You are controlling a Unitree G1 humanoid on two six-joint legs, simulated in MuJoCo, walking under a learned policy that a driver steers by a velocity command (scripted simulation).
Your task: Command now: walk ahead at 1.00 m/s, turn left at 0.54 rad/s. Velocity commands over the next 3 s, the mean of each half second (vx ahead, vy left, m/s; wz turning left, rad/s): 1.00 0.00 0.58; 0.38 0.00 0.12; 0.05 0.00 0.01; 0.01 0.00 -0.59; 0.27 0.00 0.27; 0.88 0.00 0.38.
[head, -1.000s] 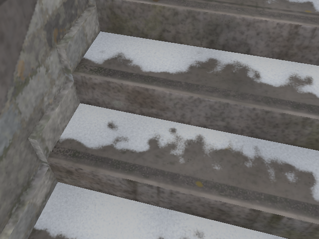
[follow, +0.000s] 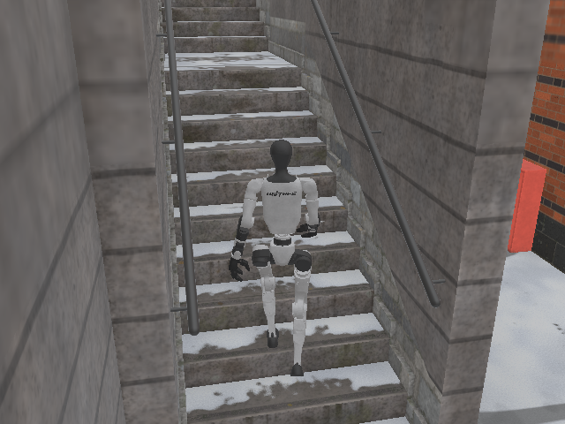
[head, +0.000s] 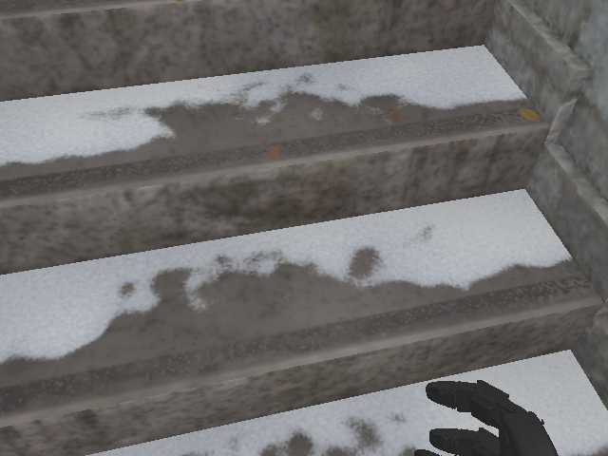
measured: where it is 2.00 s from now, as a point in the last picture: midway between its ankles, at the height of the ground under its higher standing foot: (198, 153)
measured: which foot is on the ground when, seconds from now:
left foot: down 0.00-0.30, up 0.32-0.58, down 0.60-0.98, up 1.00-1.00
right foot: up 0.00-0.24, down 0.26-0.62, up 0.64-0.96, down 0.98-1.00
